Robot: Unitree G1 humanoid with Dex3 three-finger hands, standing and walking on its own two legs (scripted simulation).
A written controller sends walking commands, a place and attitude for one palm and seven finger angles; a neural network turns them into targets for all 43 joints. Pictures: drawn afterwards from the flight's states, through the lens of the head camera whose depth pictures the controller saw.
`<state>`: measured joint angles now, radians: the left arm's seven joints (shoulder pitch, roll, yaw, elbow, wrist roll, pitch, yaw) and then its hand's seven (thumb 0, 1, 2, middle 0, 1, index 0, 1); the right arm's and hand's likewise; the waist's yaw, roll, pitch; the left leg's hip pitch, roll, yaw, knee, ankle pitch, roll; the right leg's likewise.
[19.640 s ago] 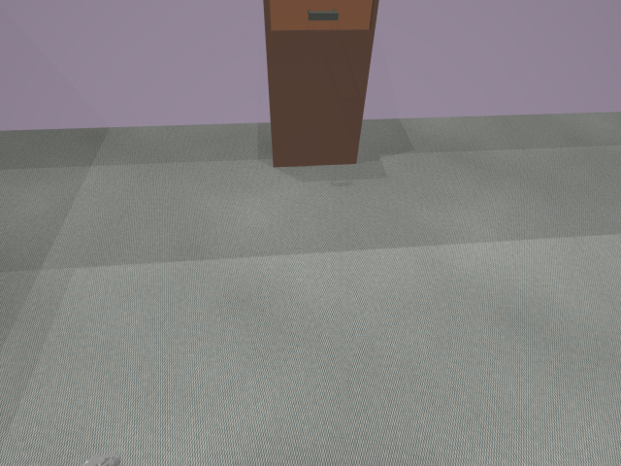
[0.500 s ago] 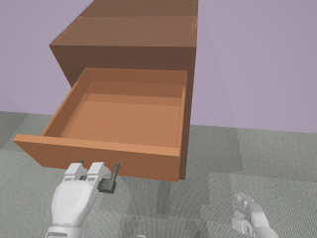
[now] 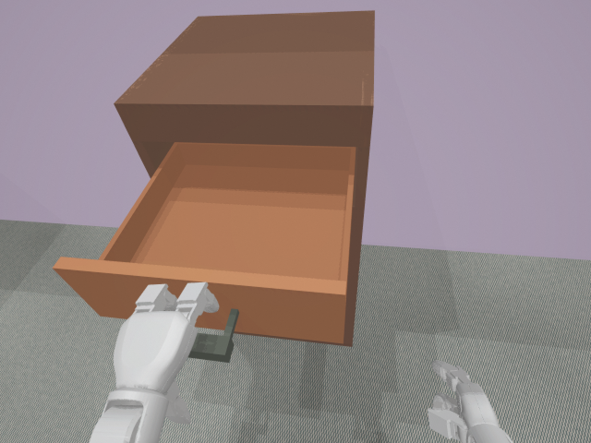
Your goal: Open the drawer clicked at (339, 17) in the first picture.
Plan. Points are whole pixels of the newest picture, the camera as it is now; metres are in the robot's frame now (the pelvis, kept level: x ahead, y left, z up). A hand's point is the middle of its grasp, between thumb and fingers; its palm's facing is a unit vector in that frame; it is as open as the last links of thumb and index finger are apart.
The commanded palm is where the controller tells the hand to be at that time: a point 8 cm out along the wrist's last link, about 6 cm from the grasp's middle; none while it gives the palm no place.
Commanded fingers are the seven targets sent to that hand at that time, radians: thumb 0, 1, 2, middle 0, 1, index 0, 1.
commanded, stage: lift the hand off the handle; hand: left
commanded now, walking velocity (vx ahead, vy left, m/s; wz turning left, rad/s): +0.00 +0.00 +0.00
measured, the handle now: (195, 328) +0.26 +0.18 +0.02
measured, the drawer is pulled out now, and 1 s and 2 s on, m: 0.30 0.30 0.30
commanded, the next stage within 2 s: draw the hand back to the body in 0.98 s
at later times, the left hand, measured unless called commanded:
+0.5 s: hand (156, 322) +0.22 +0.19 +0.11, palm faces +0.14 -0.17 -0.98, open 13.8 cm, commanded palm +0.18 +0.18 +0.17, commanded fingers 0.00 -0.50 0.30 -0.30 -1.20 -0.30 -1.20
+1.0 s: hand (136, 289) +0.23 +0.18 +0.18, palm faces +0.17 -0.16 -0.97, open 13.9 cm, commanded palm +0.19 +0.18 +0.23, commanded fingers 0.00 -0.50 0.30 -0.30 -1.20 -0.30 -1.20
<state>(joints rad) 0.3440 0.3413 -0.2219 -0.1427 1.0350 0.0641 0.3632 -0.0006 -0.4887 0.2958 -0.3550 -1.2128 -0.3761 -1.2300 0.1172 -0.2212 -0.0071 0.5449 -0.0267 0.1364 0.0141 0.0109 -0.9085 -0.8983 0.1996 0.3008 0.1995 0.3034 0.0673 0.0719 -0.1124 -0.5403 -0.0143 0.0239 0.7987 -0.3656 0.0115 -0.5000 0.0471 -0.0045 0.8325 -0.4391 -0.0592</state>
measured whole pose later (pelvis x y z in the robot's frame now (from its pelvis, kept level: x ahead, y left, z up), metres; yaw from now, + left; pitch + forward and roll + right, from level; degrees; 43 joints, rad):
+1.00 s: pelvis +0.01 +0.01 +0.03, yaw -1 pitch -1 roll +1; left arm 0.28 0.46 -0.14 -0.54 0.88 0.20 0.00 0.00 -0.49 0.30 -0.32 -1.20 -0.32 -1.20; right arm 0.06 -0.25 0.05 0.53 0.03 0.19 0.05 0.01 -0.91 -0.90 0.20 0.30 0.20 0.30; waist 0.10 0.12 -0.05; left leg -0.26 -0.02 0.03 0.55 -0.27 0.02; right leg -0.22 0.05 0.01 0.57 -0.33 -0.04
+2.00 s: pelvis +0.03 +0.02 +0.03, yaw +2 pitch -2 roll +0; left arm 0.53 0.31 0.19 -0.60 -0.05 -0.10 0.12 -0.01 -0.22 0.41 -0.30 -1.03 -0.29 -1.02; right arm 0.21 -0.19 0.07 0.58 0.01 -0.12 -0.05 0.01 -0.91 -0.90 0.20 0.30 0.20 0.30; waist 0.05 0.03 0.00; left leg -0.19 -0.03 -0.01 0.52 -0.29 0.03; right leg -0.11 0.03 -0.02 0.48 -0.33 -0.03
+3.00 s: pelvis +0.02 +0.01 +0.03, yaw +3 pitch +1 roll -1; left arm 0.60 0.36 0.35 -0.52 -0.06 -0.17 0.11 0.01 0.89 0.89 -0.21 -0.31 -0.21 -0.30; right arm 0.16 -0.24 0.00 0.57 0.03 -0.01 -0.05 0.01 -0.91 -0.90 0.20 0.30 0.20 0.30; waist 0.01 0.06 0.02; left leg -0.28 -0.02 -0.03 0.53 -0.26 0.02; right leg -0.18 0.05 -0.05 0.47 -0.30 -0.04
